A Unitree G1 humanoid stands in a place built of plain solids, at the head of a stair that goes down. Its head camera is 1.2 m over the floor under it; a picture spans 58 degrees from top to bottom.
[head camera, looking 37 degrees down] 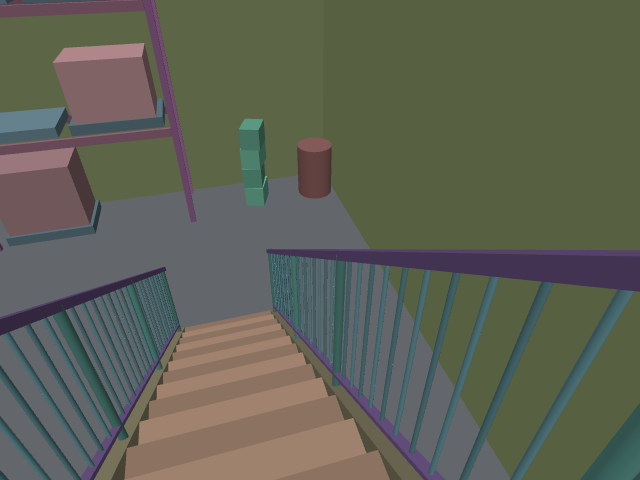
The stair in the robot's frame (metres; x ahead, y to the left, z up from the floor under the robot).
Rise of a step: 0.19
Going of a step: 0.25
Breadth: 0.99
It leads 16 degrees to the left of straight ahead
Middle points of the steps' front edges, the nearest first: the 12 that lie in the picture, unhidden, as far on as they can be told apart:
0.90 0.33 -0.55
1.14 0.40 -0.74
1.37 0.47 -0.92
1.61 0.53 -1.11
1.85 0.60 -1.29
2.08 0.67 -1.48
2.32 0.74 -1.66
2.55 0.80 -1.85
2.79 0.87 -2.03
3.02 0.94 -2.22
3.26 1.01 -2.40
3.49 1.07 -2.59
